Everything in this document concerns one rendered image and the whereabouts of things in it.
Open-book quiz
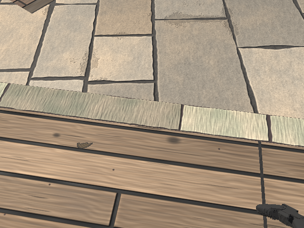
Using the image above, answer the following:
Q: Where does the right robot hand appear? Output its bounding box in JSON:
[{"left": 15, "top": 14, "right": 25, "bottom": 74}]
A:
[{"left": 256, "top": 203, "right": 304, "bottom": 228}]

